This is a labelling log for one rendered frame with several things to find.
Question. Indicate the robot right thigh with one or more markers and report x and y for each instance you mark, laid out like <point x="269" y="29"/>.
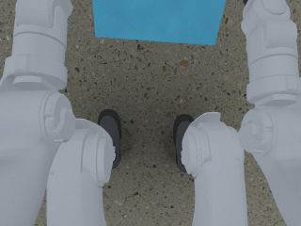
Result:
<point x="220" y="188"/>

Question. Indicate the right robot upper arm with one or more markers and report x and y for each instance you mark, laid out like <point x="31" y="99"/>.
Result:
<point x="273" y="135"/>

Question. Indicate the carton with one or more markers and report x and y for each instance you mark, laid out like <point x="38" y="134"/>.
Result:
<point x="177" y="21"/>

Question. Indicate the right robot foot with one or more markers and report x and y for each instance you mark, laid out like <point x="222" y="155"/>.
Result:
<point x="179" y="128"/>

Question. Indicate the left robot upper arm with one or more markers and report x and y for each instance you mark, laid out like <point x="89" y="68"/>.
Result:
<point x="33" y="124"/>

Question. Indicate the left robot forearm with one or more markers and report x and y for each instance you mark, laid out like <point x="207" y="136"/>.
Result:
<point x="37" y="60"/>

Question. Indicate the right robot forearm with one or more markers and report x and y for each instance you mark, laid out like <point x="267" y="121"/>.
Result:
<point x="272" y="56"/>

